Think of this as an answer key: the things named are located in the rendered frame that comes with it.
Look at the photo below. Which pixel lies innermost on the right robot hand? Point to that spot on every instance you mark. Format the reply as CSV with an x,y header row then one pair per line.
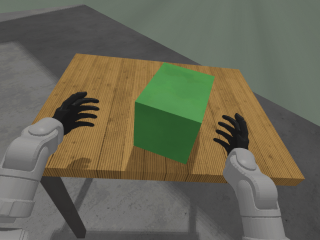
x,y
239,138

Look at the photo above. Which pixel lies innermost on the left robot forearm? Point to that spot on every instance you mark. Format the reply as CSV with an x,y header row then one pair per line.
x,y
23,165

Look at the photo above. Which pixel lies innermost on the right robot forearm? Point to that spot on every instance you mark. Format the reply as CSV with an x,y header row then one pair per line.
x,y
257,197

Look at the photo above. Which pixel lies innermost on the robot left upper arm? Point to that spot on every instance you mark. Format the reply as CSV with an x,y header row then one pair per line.
x,y
13,234

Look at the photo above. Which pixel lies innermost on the carton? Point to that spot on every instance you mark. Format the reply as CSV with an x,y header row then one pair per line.
x,y
169,112

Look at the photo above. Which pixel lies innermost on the table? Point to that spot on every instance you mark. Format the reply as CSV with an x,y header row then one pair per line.
x,y
107,151

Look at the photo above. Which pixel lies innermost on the left robot hand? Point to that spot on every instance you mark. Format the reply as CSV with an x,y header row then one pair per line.
x,y
69,112

